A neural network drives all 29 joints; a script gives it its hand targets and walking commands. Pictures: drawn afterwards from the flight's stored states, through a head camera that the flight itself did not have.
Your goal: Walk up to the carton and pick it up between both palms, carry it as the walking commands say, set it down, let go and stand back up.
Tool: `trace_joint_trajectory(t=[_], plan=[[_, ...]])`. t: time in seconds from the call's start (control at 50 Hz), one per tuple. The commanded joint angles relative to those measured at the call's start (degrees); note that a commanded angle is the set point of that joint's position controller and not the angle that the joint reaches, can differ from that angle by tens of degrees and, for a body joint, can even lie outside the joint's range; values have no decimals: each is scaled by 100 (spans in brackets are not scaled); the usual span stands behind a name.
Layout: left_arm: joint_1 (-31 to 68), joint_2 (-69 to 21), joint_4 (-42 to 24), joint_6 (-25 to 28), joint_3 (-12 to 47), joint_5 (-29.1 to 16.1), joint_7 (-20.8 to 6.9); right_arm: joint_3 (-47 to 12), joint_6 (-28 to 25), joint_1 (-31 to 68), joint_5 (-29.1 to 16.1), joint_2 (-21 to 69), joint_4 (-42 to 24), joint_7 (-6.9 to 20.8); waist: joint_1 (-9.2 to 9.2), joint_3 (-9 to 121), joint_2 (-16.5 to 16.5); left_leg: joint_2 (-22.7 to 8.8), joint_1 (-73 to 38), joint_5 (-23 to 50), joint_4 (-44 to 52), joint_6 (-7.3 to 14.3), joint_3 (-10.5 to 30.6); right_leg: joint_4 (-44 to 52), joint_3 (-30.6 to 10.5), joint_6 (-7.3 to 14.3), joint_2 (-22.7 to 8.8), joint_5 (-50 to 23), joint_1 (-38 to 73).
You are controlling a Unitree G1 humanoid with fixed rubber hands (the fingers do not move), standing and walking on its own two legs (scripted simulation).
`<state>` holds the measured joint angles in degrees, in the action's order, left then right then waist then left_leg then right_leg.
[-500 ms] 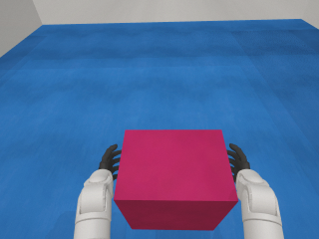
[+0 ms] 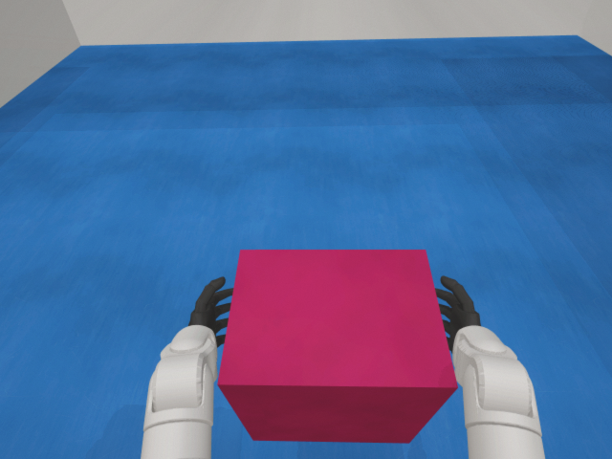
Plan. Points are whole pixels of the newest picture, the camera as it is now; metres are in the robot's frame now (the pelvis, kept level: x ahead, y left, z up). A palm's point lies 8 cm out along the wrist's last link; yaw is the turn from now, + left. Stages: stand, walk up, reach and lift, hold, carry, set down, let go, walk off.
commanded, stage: hold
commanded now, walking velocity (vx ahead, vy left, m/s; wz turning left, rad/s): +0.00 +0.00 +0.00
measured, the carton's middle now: (331, 354) +0.28 -0.01 -0.02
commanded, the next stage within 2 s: carry in 0.74 s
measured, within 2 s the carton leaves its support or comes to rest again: neither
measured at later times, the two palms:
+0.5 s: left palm (204, 334) +0.27 +0.16 +0.04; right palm (463, 335) +0.27 -0.17 +0.04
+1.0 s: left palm (242, 285) +0.33 +0.11 +0.08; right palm (496, 293) +0.31 -0.22 +0.08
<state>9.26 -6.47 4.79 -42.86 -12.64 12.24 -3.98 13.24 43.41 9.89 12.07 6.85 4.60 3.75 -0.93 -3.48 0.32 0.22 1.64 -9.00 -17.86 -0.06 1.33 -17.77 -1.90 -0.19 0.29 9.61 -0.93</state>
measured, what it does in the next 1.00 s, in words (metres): shifts its weight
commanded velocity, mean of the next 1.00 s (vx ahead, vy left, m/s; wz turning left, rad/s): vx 0.15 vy -0.06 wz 0.00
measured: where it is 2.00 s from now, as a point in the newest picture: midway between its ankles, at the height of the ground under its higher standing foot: (389, 381)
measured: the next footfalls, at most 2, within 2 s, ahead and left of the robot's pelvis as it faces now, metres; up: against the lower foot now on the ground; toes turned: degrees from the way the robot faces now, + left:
left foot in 1.28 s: +0.24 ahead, +0.02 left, +0.00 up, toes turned +9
right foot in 1.64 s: +0.53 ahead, -0.32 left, +0.00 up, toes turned -13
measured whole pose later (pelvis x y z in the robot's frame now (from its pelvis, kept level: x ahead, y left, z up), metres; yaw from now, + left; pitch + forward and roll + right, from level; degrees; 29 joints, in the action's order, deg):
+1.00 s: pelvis +0.05 -0.05 -0.01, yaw -1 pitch +3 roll +0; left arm 9.3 -5.7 -4.4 -51.1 -10.4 6.2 -1.2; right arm 10.7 51.2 6.3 8.6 6.1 -8.0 0.8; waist 1.1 11.2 -0.7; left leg -4.9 16.9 -23.3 -34.7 -1.4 -0.3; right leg -26.0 6.4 2.9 1.3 13.9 -15.2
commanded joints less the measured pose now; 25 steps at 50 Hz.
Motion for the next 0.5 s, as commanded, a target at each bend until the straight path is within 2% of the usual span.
trace_joint_trajectory(t=[0.0, 0.48], plan=[[2463, -4138, -285, 92, 3212, -985, -797, -3225, -91, 2402, -1028, 4155, -264, 839, -2, 1064, -31, 458, -412, 630, 199, 48, 193, 327, -143, 57, 462, -477, -180], [2287, -4113, -401, 94, 3268, -987, -759, -3282, -101, 2230, -1006, 4106, -413, 825, 20, 1091, -23, 451, -504, 920, 210, 37, 196, 348, -165, 57, 450, -661, -144]])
